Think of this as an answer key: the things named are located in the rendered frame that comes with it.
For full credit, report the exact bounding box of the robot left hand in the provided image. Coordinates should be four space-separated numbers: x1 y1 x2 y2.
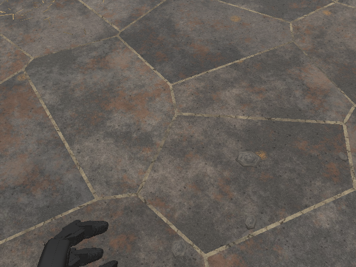
37 220 118 267

